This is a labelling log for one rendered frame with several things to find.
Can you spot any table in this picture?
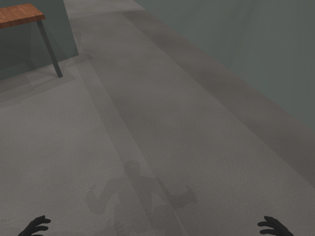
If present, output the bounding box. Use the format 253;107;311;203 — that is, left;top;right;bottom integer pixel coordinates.
0;3;63;78

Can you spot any robot right hand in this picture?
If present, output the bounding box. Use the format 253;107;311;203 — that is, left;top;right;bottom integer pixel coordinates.
257;216;294;236

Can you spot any robot left hand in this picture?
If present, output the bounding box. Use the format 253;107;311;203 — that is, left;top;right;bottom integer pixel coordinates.
18;215;51;236

